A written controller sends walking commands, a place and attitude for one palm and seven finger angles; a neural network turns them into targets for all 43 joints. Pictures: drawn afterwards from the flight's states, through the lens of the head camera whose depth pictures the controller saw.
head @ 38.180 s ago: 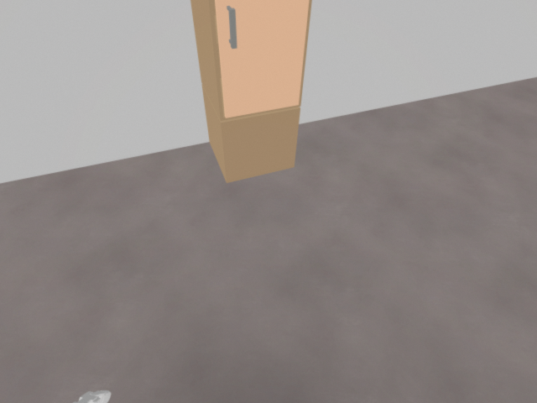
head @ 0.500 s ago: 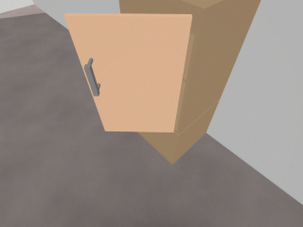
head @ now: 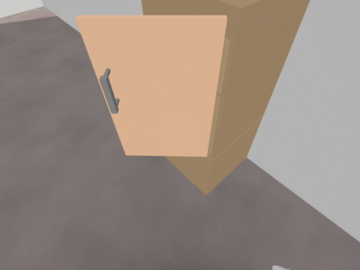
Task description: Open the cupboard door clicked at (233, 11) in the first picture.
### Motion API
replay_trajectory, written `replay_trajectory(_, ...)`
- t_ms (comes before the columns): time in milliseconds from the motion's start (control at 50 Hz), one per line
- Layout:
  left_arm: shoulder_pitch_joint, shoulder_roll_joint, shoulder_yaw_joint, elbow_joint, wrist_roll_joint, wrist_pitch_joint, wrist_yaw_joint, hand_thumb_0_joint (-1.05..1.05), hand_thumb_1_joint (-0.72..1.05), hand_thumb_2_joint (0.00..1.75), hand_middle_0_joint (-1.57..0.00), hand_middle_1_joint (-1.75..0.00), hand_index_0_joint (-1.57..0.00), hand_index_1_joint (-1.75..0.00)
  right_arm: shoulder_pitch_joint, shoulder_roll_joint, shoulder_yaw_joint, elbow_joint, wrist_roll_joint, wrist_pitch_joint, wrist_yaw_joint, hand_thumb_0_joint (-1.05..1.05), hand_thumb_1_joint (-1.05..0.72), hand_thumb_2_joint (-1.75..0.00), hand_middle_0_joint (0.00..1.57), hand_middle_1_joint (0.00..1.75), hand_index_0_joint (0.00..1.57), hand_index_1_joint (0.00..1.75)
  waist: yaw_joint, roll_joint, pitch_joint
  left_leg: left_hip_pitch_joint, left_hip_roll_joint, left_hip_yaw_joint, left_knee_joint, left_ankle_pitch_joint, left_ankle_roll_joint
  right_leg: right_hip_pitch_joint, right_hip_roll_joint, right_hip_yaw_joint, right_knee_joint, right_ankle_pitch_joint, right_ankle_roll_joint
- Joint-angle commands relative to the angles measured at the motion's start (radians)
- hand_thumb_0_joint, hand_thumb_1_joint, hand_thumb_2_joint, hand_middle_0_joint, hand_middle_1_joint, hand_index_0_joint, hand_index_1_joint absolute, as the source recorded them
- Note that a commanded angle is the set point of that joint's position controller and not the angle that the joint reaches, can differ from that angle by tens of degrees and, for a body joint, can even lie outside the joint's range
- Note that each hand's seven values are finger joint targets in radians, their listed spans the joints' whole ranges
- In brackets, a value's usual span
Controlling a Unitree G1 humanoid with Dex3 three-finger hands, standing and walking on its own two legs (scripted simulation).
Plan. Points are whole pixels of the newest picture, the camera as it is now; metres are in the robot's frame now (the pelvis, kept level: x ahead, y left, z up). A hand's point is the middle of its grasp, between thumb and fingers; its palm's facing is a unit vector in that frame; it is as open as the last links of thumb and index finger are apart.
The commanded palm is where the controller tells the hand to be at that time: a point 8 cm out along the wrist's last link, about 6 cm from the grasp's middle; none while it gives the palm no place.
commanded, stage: come to a stop and stand still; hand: left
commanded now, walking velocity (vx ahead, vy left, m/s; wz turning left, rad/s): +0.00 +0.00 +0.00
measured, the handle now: (111, 91) +0.58 +0.26 +0.05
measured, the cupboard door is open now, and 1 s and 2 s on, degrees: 46 46 46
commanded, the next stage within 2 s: look again from close up in 1.14 s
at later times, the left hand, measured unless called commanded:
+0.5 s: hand out of the picture +0.01 +0.22 -0.17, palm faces -0.01 -0.98 -0.22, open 7.4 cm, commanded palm none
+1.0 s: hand out of the picture +0.06 +0.21 -0.17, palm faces -0.01 -0.98 -0.20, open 7.4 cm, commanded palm none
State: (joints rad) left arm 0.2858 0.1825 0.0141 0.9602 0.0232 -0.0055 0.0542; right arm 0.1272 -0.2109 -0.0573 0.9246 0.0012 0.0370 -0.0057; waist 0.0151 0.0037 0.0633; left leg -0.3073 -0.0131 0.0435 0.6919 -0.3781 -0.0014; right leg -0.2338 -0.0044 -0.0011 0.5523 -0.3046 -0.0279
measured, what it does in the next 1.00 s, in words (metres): steps on the spot: left foot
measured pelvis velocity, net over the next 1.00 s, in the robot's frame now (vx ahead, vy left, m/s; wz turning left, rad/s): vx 0.02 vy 0.03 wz -0.01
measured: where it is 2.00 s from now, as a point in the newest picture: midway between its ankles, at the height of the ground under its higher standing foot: outside the picture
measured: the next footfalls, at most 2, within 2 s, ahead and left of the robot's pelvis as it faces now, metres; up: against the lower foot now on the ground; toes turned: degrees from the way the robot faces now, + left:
left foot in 0.06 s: +0.04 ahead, +0.12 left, +0.00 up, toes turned +2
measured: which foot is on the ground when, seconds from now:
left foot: up 0.00-0.04, down 0.06-1.00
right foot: down 0.00-1.00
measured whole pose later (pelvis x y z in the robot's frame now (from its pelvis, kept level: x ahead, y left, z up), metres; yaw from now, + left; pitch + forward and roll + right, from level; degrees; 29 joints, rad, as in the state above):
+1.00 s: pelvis +0.02 +0.03 +0.00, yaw -1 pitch +0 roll +0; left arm 0.24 0.20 -0.02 1.05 0.01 -0.01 0.03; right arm 0.19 -0.18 0.01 1.08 -0.01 -0.03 -0.02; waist 0.01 -0.03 0.02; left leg -0.19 -0.03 0.06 0.47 -0.28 0.05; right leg -0.17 -0.01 0.01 0.47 -0.30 0.01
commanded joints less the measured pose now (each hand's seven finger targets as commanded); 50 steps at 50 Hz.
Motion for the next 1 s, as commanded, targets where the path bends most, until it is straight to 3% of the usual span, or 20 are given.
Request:
replay_trajectory(0, -0.027, 0.168, 0.024, -0.095, -0.004, -0.018, 0.009, 0.0, 0.9, 0.9, -0.2, -0.3, -0.2, -0.3, 0.104, -0.057, 0.002, -0.063, -0.005, -0.035, 0.002, 0.0, -0.9, -0.9, 0.2, 0.3, 0.2, 0.3, -0.051, -0.085, -0.127, 0.156, 0.031, -0.024, -0.239, 0.201, 0.025, 0.015, -0.131, 0.105, -0.017, 0.408, -0.034)
replay_trajectory(20, -0.014, 0.146, 0.02, -0.095, -0.012, -0.011, 0.005, 0.0, 0.9, 0.9, -0.2, -0.3, -0.2, -0.3, 0.087, -0.094, 0.001, -0.067, -0.012, -0.041, 0.0, 0.0, -0.9, -0.9, 0.2, 0.3, 0.2, 0.3, -0.034, 0.023, -0.107, 0.161, 0.105, -0.103, -0.23, 0.321, 0.052, -0.046, -0.088, 0.087, -0.033, 0.238, -0.004)
replay_trajectory(40, 0.001, 0.139, 0.021, -0.096, -0.012, -0.008, 0.004, 0.0, 0.9, 0.9, -0.2, -0.3, -0.2, -0.3, 0.07, -0.111, 0.004, -0.075, -0.018, -0.042, -0.003, 0.0, -0.9, -0.9, 0.2, 0.3, 0.2, 0.3, -0.017, 0.052, -0.086, 0.108, 0.157, -0.154, -0.246, 0.339, 0.08, -0.043, -0.06, 0.065, -0.058, 0.124, 0.007)
replay_trajectory(60, 0.012, 0.135, 0.02, -0.097, -0.009, -0.01, 0.001, 0.0, 0.9, 0.9, -0.2, -0.3, -0.2, -0.3, 0.049, -0.115, 0.009, -0.081, -0.022, -0.038, -0.005, 0.0, -0.9, -0.9, 0.2, 0.3, 0.2, 0.3, -0.006, 0.027, -0.047, 0.058, 0.153, -0.13, -0.247, 0.244, 0.08, -0.039, -0.057, 0.076, -0.099, 0.076, 0.003)
replay_trajectory(80, -0.009, 0.144, 0.014, -0.086, -0.005, -0.005, -0.003, 0.0, 0.9, 0.9, -0.2, -0.3, -0.2, -0.3, 0.033, -0.097, 0.014, -0.074, -0.019, -0.035, -0.003, 0.0, -0.9, -0.9, 0.2, 0.3, 0.2, 0.3, -0.014, 0.061, -0.001, 0.012, 0.121, -0.133, -0.268, 0.124, 0.065, -0.052, -0.068, 0.088, -0.12, -0.001, -0.005)
replay_trajectory(120, -0.012, 0.154, 0.009, -0.079, -0.004, -0.002, -0.011, 0.0, 0.9, 0.9, -0.2, -0.3, -0.2, -0.3, 0.041, -0.099, 0.02, -0.066, -0.021, -0.036, -0.003, 0.0, -0.9, -0.9, 0.2, 0.3, 0.2, 0.3, -0.018, 0.105, 0.038, -0.009, 0.107, -0.142, -0.312, 0.015, 0.058, -0.073, -0.062, 0.108, -0.144, -0.075, -0.011)
replay_trajectory(180, -0.004, 0.153, 0.006, -0.071, -0.003, -0.003, -0.018, 0.0, 0.9, 0.9, -0.2, -0.3, -0.2, -0.3, 0.065, -0.11, 0.024, -0.048, -0.025, -0.038, -0.001, 0.0, -0.9, -0.9, 0.2, 0.3, 0.2, 0.3, -0.019, 0.047, 0.042, -0.032, 0.1, -0.15, -0.344, -0.078, 0.055, -0.074, -0.056, 0.106, -0.165, -0.128, -0.012)
replay_trajectory(260, 0.015, 0.147, 0.004, -0.062, -0.005, -0.006, -0.021, 0.0, 0.9, 0.9, -0.2, -0.3, -0.2, -0.3, 0.092, -0.111, 0.028, -0.026, -0.024, -0.046, -0.001, 0.0, -0.9, -0.9, 0.2, 0.3, 0.2, 0.3, -0.014, 0.008, -0.02, -0.018, 0.107, -0.154, -0.359, -0.075, 0.059, -0.035, -0.062, 0.094, -0.161, -0.106, -0.008)
replay_trajectory(440, 0.025, 0.137, -0.001, -0.022, -0.006, -0.011, -0.023, 0.0, 0.9, 0.9, -0.2, -0.3, -0.2, -0.3, 0.135, -0.109, 0.036, 0.038, -0.02, -0.063, -0.005, 0.0, -0.9, -0.9, 0.2, 0.3, 0.2, 0.3, -0.008, 0.015, -0.03, -0.029, 0.119, -0.165, -0.385, -0.031, 0.064, 0.015, -0.069, 0.077, -0.134, -0.018, -0.011)
replay_trajectory(600, 0.026, 0.14, -0.005, 0.022, -0.009, -0.019, -0.019, 0.0, 0.9, 0.9, -0.2, -0.3, -0.2, -0.3, 0.159, -0.105, 0.041, 0.088, -0.012, -0.075, -0.013, 0.0, -0.9, -0.9, 0.2, 0.3, 0.2, 0.3, -0.009, 0.005, -0.059, 0.056, 0.118, -0.127, -0.331, 0.201, 0.065, 0.046, -0.084, 0.076, -0.128, 0.121, -0.009)
replay_trajectory(900, 0.011, 0.143, -0.003, 0.057, -0.006, -0.02, -0.016, 0.0, 0.9, 0.9, -0.2, -0.3, -0.2, -0.3, 0.11, -0.107, 0.041, 0.121, -0.011, -0.078, -0.021, 0.0, -0.9, -0.9, 0.2, 0.3, 0.2, 0.3, -0.011, -0.011, -0.045, 0.134, 0.117, -0.098, -0.296, 0.355, 0.06, 0.043, -0.093, 0.089, -0.13, 0.251, -0.003)
replay_trajectory(980, -0.001, 0.148, -0.001, 0.055, -0.008, -0.019, -0.015, 0.0, 0.9, 0.9, -0.2, -0.3, -0.2, -0.3, 0.101, -0.116, 0.041, 0.123, -0.012, -0.079, -0.022, 0.0, -0.9, -0.9, 0.2, 0.3, 0.2, 0.3, -0.013, 0.002, -0.07, 0.157, 0.119, -0.097, -0.295, 0.397, 0.057, 0.056, -0.095, 0.084, -0.123, 0.275, -0.002)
